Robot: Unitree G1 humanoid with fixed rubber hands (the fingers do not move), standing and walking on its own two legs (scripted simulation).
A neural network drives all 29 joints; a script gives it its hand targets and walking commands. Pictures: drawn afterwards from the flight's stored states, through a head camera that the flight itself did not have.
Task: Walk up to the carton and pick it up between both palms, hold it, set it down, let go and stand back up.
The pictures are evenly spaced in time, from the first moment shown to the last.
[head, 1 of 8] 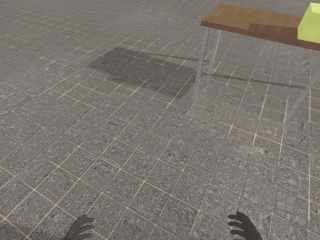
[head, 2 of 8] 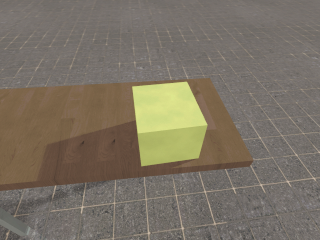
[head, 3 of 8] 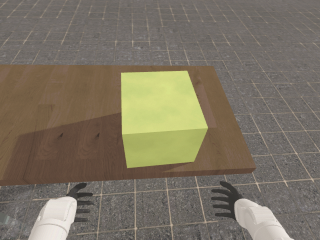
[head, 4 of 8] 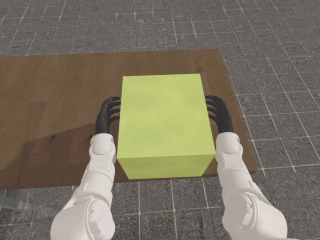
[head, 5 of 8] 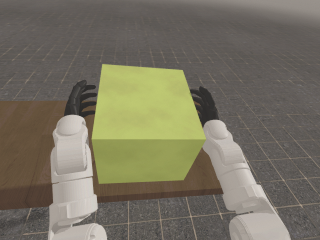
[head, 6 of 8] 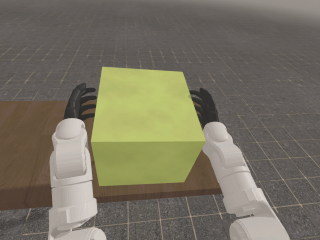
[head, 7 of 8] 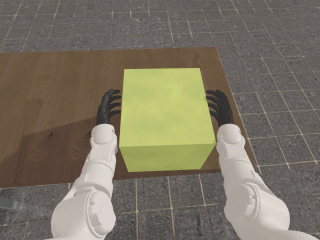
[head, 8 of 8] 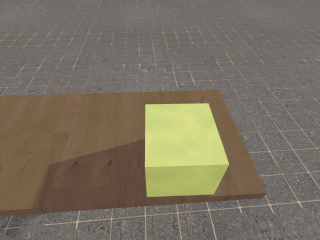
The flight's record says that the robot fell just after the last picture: no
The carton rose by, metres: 0.20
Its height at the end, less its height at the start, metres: +0.00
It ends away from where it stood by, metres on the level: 0.04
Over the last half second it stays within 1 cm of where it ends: yes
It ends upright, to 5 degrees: yes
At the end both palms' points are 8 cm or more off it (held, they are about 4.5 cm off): yes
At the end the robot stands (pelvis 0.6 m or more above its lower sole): yes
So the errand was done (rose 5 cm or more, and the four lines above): yes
